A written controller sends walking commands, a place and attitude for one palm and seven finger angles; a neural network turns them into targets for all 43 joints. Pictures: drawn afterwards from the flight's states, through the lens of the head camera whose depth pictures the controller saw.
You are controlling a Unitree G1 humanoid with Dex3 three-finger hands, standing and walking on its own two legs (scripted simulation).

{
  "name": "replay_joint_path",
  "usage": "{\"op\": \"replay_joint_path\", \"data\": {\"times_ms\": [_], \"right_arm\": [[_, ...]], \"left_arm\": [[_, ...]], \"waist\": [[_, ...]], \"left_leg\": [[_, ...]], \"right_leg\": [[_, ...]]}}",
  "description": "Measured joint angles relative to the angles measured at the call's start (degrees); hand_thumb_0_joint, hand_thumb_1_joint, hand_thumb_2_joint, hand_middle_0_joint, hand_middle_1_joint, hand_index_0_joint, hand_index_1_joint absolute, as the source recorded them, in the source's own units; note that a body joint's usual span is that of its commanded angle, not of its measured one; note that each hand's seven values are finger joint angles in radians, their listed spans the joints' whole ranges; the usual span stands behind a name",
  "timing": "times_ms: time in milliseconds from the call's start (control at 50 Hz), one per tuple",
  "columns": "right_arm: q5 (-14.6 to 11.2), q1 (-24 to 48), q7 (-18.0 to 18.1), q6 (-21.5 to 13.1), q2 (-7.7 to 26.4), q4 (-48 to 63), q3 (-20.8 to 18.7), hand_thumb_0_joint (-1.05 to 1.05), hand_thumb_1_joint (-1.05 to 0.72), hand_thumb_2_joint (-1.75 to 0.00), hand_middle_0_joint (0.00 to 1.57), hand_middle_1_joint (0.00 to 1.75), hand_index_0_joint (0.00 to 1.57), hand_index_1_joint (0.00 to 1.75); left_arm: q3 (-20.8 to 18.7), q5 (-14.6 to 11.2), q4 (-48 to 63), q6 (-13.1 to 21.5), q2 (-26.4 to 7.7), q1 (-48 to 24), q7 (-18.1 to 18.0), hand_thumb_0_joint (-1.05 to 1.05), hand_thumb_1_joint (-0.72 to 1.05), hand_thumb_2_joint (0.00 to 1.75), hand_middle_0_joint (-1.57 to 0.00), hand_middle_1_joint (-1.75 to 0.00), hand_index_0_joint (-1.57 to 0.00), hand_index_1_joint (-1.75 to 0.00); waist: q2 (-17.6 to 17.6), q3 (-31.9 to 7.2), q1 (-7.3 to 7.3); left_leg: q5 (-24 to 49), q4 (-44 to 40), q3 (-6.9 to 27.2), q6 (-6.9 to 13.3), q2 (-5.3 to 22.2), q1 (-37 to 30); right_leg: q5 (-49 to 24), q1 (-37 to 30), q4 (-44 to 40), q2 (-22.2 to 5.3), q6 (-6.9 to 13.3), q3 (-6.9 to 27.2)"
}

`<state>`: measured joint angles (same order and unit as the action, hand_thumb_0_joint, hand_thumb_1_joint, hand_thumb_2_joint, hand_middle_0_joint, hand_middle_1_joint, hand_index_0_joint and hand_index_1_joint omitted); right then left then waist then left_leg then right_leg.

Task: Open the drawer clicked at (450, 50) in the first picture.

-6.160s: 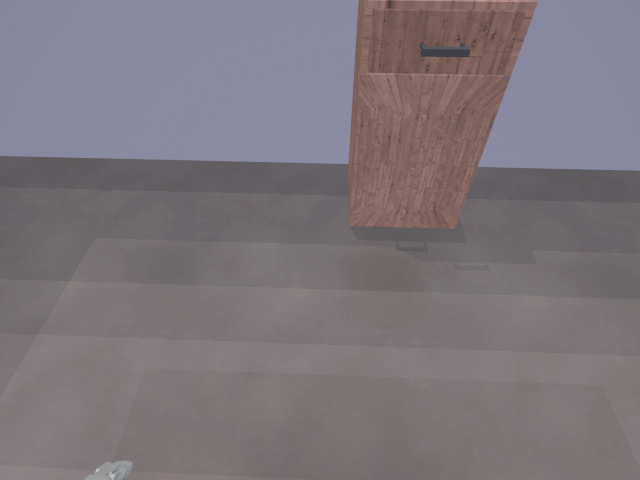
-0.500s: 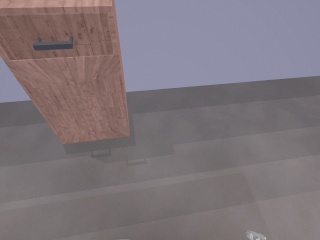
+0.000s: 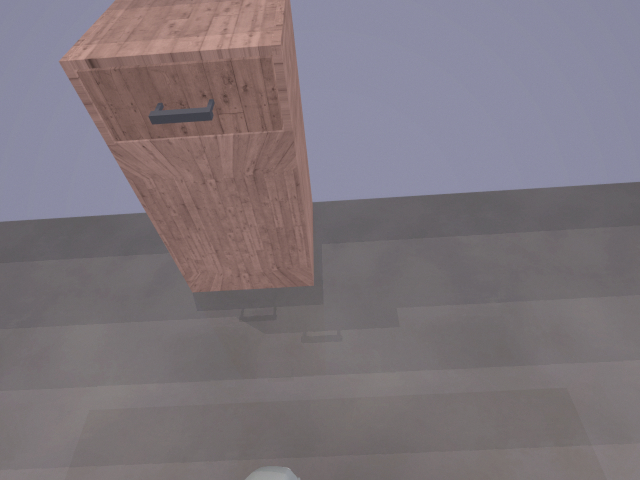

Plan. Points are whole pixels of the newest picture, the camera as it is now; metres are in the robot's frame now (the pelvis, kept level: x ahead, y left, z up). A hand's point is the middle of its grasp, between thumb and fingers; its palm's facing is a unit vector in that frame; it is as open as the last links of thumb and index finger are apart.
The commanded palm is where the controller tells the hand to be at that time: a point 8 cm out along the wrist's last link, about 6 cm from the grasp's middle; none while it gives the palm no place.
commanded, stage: take the last steps up to it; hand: left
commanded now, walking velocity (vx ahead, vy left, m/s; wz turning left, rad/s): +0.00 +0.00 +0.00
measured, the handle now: (183, 110) +0.84 +0.36 +0.02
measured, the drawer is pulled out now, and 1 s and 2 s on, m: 0.00 0.00 0.00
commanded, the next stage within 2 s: come to a stop and stand still in 1.16 s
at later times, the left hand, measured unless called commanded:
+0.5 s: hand out of the picture -0.02 +0.28 -0.17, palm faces +0.17 -0.97 -0.18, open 7.4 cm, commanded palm none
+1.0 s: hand (199, 376) +0.31 +0.24 -0.17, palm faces +0.11 -0.98 -0.17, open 7.4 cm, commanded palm none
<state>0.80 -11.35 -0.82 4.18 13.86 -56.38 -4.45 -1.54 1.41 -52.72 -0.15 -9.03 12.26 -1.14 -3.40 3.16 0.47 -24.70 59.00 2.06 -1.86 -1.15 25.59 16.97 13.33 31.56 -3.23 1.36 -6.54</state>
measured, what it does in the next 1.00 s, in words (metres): walks ahead: left foot, then right foot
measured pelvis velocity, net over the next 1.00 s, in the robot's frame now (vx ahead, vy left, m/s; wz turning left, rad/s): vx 0.21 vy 0.07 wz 0.11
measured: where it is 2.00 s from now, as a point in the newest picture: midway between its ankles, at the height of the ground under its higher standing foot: (327, 461)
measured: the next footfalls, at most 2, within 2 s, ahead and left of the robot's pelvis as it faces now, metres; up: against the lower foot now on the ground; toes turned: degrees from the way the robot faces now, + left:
left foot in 0.32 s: +0.03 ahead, +0.17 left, +0.00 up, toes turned +13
right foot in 0.90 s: +0.31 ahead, -0.02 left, +0.00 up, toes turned -2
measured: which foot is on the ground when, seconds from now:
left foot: up 0.00-0.30, down 0.32-0.90, up 0.92-1.00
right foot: down 0.00-0.34, up 0.36-0.88, down 0.90-1.00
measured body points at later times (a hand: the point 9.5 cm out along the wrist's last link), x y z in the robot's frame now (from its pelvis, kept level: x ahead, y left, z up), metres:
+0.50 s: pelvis +0.03 +0.08 +0.01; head +0.03 +0.11 +0.46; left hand -0.03 +0.33 -0.16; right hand +0.08 -0.14 -0.13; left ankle -0.01 +0.16 -0.74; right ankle +0.04 -0.06 -0.66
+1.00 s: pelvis +0.21 +0.07 -0.01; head +0.23 +0.06 +0.44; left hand +0.30 +0.29 -0.15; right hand +0.13 -0.15 -0.17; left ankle +0.06 +0.17 -0.64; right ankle +0.27 -0.02 -0.74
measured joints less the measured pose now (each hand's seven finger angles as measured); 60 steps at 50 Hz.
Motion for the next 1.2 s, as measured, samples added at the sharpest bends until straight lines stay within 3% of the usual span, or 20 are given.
{"op": "replay_joint_path", "data": {"times_ms": [60,180,260,320,380,460,560,700,860,900,920,960,1000,1040,1100,1200], "right_arm": [[0.03,-0.59,-0.07,0.06,0.05,-1.06,-0.05,0.00,-0.91,-0.90,0.20,0.30,0.20,0.30],[0.41,-1.57,-0.66,-0.01,-0.63,-2.77,0.33,0.00,-0.91,-0.90,0.20,0.30,0.20,0.30],[0.34,-1.10,-1.17,-0.78,-1.29,-2.66,0.73,0.01,-0.91,-0.90,0.20,0.30,0.20,0.30],[0.23,-0.99,-1.10,-2.60,-1.68,-1.57,1.27,0.00,-0.91,-0.90,0.20,0.30,0.20,0.30],[0.47,-1.12,-0.29,-4.70,-2.83,-0.93,1.70,0.00,-0.91,-0.90,0.20,0.30,0.20,0.30],[0.37,-3.88,1.04,-6.20,-4.51,-1.60,2.63,0.00,-0.91,-0.90,0.20,0.30,0.20,0.30],[-0.16,-8.52,1.68,-7.10,-6.21,-5.19,3.25,0.00,-0.91,-0.90,0.20,0.30,0.20,0.30],[-0.21,-14.34,2.24,-7.67,-8.51,-9.41,3.35,0.00,-0.91,-0.90,0.20,0.30,0.21,0.30],[0.47,-18.13,2.46,-7.65,-8.43,-11.94,3.04,0.00,-0.90,-0.90,0.20,0.30,0.21,0.30],[0.03,-19.08,2.20,-7.35,-8.62,-12.61,2.91,0.00,-0.90,-0.90,0.20,0.30,0.21,0.30],[-0.31,-18.65,2.03,-6.99,-8.53,-12.86,2.80,0.00,-0.90,-0.90,0.20,0.30,0.21,0.30],[-0.69,-16.90,1.86,-6.14,-7.86,-12.48,2.37,0.00,-0.90,-0.90,0.20,0.30,0.21,0.30],[-0.41,-14.37,1.71,-5.44,-6.85,-11.18,1.86,0.00,-0.90,-0.90,0.20,0.30,0.20,0.30],[0.02,-11.27,1.60,-5.13,-5.77,-9.21,1.58,0.00,-0.91,-0.90,0.20,0.30,0.20,0.30],[0.31,-6.67,1.32,-5.10,-4.60,-5.93,1.24,0.00,-0.91,-0.90,0.20,0.30,0.20,0.30],[0.31,-0.51,0.38,-5.56,-3.63,-2.31,1.25,0.00,-0.91,-0.90,0.20,0.30,0.20,0.30]], "left_arm": [[0.14,0.14,-0.83,0.11,0.64,0.62,-0.13,0.01,0.90,0.90,-0.21,-0.30,-0.20,-0.30],[-0.66,0.53,-2.93,1.33,-0.33,2.78,0.18,0.01,0.91,0.90,-0.21,-0.30,-0.20,-0.30],[-1.27,0.84,-5.29,1.58,-1.88,5.31,0.50,0.01,0.91,0.90,-0.21,-0.30,-0.20,-0.30],[-1.84,0.61,-7.46,0.86,-3.15,7.68,0.70,0.01,0.90,0.90,-0.21,-0.30,-0.20,-0.30],[-2.20,0.39,-9.74,-1.08,-4.19,9.16,0.82,0.01,0.90,0.90,-0.21,-0.30,-0.20,-0.30],[-2.08,0.55,-11.18,-1.61,-4.07,8.39,1.48,0.01,0.91,0.90,-0.20,-0.30,-0.19,-0.29],[-1.71,0.48,-9.65,-0.50,-3.10,4.98,1.80,0.01,0.91,0.90,-0.20,-0.30,-0.19,-0.29],[-1.62,0.21,-7.94,-0.60,-1.20,-0.60,1.82,0.01,0.91,0.90,-0.20,-0.30,-0.19,-0.29],[-1.20,-0.03,-5.23,0.73,0.57,-6.85,2.14,0.01,0.91,0.90,-0.20,-0.30,-0.19,-0.29],[-1.05,0.18,-4.23,2.58,0.42,-7.29,2.16,0.01,0.90,0.90,-0.20,-0.30,-0.19,-0.29],[-1.16,0.19,-4.01,3.65,0.55,-7.45,1.93,0.01,0.90,0.90,-0.20,-0.30,-0.19,-0.29],[-1.06,-0.21,-3.97,4.55,0.95,-6.90,1.62,0.01,0.90,0.90,-0.20,-0.30,-0.20,-0.30],[-1.00,-0.33,-4.55,4.41,1.30,-5.31,1.07,0.00,0.90,0.90,-0.20,-0.30,-0.20,-0.30],[-1.83,-0.71,-5.29,4.53,1.40,-3.33,0.04,0.00,0.92,0.90,-0.21,-0.30,-0.20,-0.30],[-2.25,-0.26,-6.50,4.36,-0.16,-0.69,-0.49,-0.02,0.95,0.90,-0.21,-0.30,-0.20,-0.30],[-1.71,0.17,-9.01,3.40,-1.40,3.18,0.41,-0.01,0.94,0.90,-0.20,-0.30,-0.20,-0.30]], "waist": [[0.59,0.00,0.04],[2.44,-0.64,-1.43],[4.15,-1.32,-2.98],[5.00,-2.05,-3.48],[6.13,-2.14,-3.35],[5.37,-2.32,-2.09],[5.13,-1.88,-1.63],[5.08,-1.28,0.11],[2.98,0.70,3.32],[3.21,0.74,2.92],[3.01,1.05,2.50],[2.32,1.48,2.14],[1.91,1.03,1.67],[1.66,0.35,1.32],[1.72,-0.78,0.77],[1.98,-1.57,-0.62]], "left_leg": [[1.65,3.18,-0.98,-0.93,1.49,0.29],[1.15,-5.73,-3.41,-1.26,4.11,-3.67],[0.04,-14.54,-5.59,-0.24,4.59,-6.80],[3.30,-26.32,-7.71,0.48,4.47,-11.95],[6.85,-26.99,-9.03,3.12,3.39,-13.28],[7.36,-32.56,-9.34,4.45,2.50,-17.85],[9.64,-40.32,-9.16,5.45,0.50,-23.44],[7.93,-44.16,-9.24,5.36,-0.93,-28.87],[0.21,-40.17,-9.58,2.84,1.34,-32.45],[-3.72,-30.87,-9.46,2.30,2.45,-29.90],[-4.73,-20.81,-8.53,2.30,3.11,-26.09],[-4.69,-0.96,-5.37,2.81,3.38,-17.41],[-1.04,9.44,-4.44,3.00,4.20,-9.68],[2.34,10.52,-4.36,2.51,5.73,-3.55],[5.16,2.92,-4.92,1.48,7.69,1.80],[9.42,-12.56,-5.95,0.67,8.45,2.45]], "right_leg": [[-0.95,-1.14,-1.70,-0.64,-0.10,-1.16],[-1.95,-2.55,-4.11,-1.94,-0.92,-3.56],[-2.09,-2.88,-4.72,-3.34,-2.24,-4.55],[-0.67,-2.35,-2.49,-4.43,-3.77,-4.82],[8.59,1.80,9.31,-4.46,-3.44,-1.52],[5.84,10.01,26.53,-2.77,-2.56,0.96],[-1.51,16.49,30.14,-3.13,-3.72,1.97],[-5.15,19.45,23.91,-3.39,-4.22,1.97],[-3.00,13.91,7.59,-0.32,-0.65,-0.52],[-7.66,9.94,2.47,0.55,1.15,-1.28],[-7.79,10.12,4.27,0.81,1.90,-1.63],[-3.85,8.81,6.28,1.34,2.49,-2.56],[-2.19,6.18,4.23,1.84,2.33,-3.07],[-2.99,3.61,0.71,2.31,1.66,-3.33],[-3.71,0.58,-3.51,2.66,1.76,-3.30],[-2.70,-3.43,-6.59,2.75,0.72,-3.10]]}}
